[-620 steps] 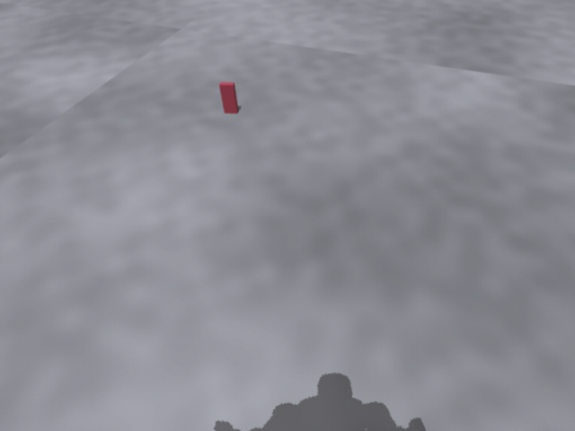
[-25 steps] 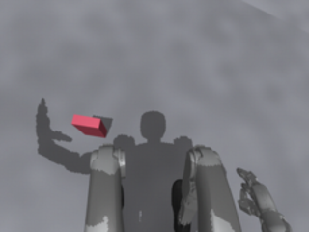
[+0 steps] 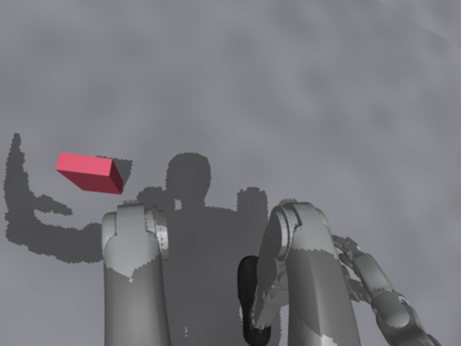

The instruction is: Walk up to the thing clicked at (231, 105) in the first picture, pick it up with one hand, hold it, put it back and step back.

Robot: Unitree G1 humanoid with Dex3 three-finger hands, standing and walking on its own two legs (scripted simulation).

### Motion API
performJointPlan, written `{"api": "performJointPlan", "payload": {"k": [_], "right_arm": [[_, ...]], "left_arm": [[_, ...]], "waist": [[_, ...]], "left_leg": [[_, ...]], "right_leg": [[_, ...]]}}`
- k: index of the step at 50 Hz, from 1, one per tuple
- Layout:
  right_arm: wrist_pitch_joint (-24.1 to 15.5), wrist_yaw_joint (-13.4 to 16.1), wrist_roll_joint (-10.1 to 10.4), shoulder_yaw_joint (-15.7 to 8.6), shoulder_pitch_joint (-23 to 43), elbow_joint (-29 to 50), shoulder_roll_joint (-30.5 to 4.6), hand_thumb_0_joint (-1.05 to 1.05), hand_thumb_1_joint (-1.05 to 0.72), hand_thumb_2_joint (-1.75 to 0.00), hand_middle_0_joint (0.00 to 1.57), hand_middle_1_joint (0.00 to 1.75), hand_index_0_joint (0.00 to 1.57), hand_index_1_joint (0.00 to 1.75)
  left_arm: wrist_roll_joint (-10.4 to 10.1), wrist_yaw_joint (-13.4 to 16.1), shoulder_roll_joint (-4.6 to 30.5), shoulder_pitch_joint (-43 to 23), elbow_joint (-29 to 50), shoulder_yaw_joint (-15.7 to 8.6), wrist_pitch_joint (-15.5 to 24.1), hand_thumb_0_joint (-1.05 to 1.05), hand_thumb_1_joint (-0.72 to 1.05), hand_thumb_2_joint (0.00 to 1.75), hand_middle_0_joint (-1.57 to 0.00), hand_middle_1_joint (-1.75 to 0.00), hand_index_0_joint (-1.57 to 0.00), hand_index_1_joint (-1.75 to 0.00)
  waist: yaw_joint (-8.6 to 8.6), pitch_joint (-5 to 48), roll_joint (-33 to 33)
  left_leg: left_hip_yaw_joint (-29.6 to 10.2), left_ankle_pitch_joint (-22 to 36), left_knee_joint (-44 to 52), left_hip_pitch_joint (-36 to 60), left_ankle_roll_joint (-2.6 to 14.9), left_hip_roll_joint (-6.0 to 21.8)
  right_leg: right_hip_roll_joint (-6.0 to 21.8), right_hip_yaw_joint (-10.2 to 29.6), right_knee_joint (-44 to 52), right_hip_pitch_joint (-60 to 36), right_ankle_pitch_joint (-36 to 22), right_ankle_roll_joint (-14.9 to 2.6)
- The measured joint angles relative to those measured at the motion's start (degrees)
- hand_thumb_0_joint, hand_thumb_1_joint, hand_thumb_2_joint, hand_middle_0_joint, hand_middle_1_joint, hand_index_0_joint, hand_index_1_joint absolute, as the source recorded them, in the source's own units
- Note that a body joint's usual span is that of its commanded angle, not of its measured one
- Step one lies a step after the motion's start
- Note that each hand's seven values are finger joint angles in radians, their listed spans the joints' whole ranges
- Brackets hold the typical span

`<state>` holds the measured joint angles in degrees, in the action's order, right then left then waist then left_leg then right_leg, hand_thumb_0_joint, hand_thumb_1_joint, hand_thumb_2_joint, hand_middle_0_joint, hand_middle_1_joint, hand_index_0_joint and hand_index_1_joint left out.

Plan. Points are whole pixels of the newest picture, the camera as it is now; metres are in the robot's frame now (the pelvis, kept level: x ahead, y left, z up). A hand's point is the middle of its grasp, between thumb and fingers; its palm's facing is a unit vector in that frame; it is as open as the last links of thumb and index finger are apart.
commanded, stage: approach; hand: left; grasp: from the side
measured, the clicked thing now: (95, 176) +0.40 +0.26 -0.24
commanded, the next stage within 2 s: close in in 0.08 s
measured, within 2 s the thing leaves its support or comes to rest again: neither
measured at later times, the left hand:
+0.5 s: hand (56, 187) +0.36 +0.31 -0.19, palm faces +0.17 -0.98 +0.05, open 17.6 cm
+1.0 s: hand (85, 186) +0.37 +0.27 -0.21, palm faces +0.18 -0.98 +0.03, open 17.6 cm
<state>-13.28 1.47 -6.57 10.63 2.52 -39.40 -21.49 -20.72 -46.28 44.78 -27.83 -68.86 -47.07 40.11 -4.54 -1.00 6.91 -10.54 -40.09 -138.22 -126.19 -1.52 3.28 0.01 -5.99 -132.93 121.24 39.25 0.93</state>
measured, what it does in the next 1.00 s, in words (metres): lowers itself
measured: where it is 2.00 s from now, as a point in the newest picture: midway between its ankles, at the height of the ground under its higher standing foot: (200, 323)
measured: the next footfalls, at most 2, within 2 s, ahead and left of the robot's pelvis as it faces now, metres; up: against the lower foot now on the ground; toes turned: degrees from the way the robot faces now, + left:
none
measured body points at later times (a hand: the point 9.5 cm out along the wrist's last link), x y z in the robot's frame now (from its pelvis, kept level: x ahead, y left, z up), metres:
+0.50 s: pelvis +0.00 +0.01 -0.05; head +0.22 +0.16 +0.31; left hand +0.35 +0.37 -0.19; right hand +0.21 -0.24 -0.11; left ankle +0.08 +0.14 -0.30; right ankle +0.11 -0.12 -0.30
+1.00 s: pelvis -0.02 +0.01 -0.06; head +0.19 +0.17 +0.30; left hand +0.35 +0.32 -0.21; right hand +0.16 -0.24 -0.10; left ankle +0.08 +0.14 -0.30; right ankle +0.11 -0.12 -0.30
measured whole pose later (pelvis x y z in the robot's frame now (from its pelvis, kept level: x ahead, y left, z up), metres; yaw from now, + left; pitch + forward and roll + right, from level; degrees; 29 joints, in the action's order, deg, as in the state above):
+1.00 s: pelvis -0.02 +0.01 -0.06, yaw -6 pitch +12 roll -14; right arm -3.7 -7.9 -17.1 23.3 8.2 -34.7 -21.6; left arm -12.3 -14.2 37.8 -26.1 -73.3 -28.7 61.9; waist -10.0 -13.1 13.2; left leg -19.9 -39.3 -152.5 -127.3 -1.4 1.9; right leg -2.8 -11.9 -140.6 119.0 35.6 3.1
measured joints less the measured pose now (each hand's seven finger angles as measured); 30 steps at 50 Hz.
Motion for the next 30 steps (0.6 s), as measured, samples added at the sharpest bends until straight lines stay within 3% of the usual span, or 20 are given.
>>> {"api": "performJointPlan", "payload": {"k": [5, 14, 18, 23, 30], "right_arm": [[1.1, -0.7, -2.1, 2.8, 2.8, 0.7, 0.1, 0.01, -0.93, -0.90, 0.21, 0.30, 0.21, 0.31], [3.0, -2.2, -5.1, 7.1, 6.1, 0.7, 0.4, 0.01, -0.95, -0.90, 0.21, 0.30, 0.21, 0.31], [4.0, -3.1, -6.2, 8.8, 7.1, 1.4, 0.5, 0.00, -0.95, -0.90, 0.21, 0.30, 0.21, 0.31], [5.2, -4.5, -7.5, 9.2, 7.6, 2.3, 0.6, 0.00, -0.96, -0.90, 0.21, 0.30, 0.21, 0.31], [6.8, -6.7, -8.6, 9.4, 7.3, 2.6, 0.5, 0.00, -0.96, -0.90, 0.21, 0.30, 0.21, 0.31]], "left_arm": [[0.1, 0.1, 0.8, 0.2, -1.7, 0.4, 3.8, -0.02, -0.56, 0.00, -0.08, -0.05, -0.06, -0.05], [0.3, 3.3, -0.7, 0.8, -3.0, 5.4, 8.7, -0.02, -0.60, 0.00, -0.09, -0.05, -0.07, -0.05], [1.0, 6.8, -2.2, 0.7, -3.3, 6.8, 11.2, -0.02, -0.60, 0.00, -0.09, -0.06, -0.08, -0.05], [2.8, 13.0, -4.2, 1.5, -1.1, 8.4, 13.3, -0.02, -0.61, 0.00, -0.09, -0.07, -0.09, -0.06], [4.7, 21.1, -7.2, 2.2, -0.8, 13.3, 16.0, -0.02, -0.61, 0.00, -0.08, -0.09, -0.09, -0.08]], "waist": [[-1.49, -3.6, 2.5], [-2.91, -7.9, 4.6], [-3.63, -9.1, 5.1], [-3.83, -10.1, 5.2], [-3.64, -10.2, 4.6]], "left_leg": [[-2.2, -0.4, -4.8, -1.6, -0.37, 0.0], [-4.8, -1.5, -9.9, -2.3, -0.12, -0.4], [-5.9, -2.0, -11.4, -2.0, -0.14, -0.6], [-7.1, -2.0, -12.6, -1.7, -0.36, -0.9], [-7.6, -0.5, -13.1, -1.9, -0.24, -1.3]], "right_leg": [[-0.7, -1.3, -3.5, 1.2, -0.5, 0.16], [-1.5, -2.8, -6.6, 0.8, -0.3, 1.12], [-1.8, -3.5, -7.3, 0.0, -0.1, 1.40], [-2.0, -4.3, -7.9, -0.6, -0.4, 1.57], [-2.0, -4.6, -8.0, -0.7, -1.7, 1.94]]}}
